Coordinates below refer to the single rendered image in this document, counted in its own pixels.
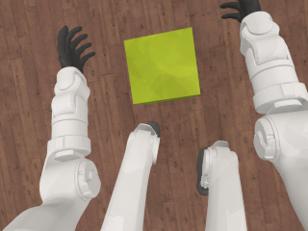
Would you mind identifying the robot right foot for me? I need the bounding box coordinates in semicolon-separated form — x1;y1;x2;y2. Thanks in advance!
196;147;209;196

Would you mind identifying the right robot hand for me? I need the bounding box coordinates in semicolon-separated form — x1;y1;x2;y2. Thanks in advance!
220;0;262;23

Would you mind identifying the left robot thigh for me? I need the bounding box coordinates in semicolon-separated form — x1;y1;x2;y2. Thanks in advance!
100;129;160;231

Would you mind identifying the robot right forearm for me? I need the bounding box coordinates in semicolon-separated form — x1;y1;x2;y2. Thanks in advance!
240;11;308;115

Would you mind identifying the carton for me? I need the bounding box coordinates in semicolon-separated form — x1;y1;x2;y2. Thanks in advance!
124;27;201;105

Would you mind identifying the left robot hand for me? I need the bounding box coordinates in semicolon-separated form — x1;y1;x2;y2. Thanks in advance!
57;25;95;74

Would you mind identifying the robot left forearm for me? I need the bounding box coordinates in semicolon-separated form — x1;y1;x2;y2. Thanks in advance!
39;66;91;199

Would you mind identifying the robot left upper arm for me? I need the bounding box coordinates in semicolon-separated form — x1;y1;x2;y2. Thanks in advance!
2;158;101;231

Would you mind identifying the robot right upper arm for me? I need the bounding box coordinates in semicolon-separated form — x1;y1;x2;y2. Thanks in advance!
253;110;308;231

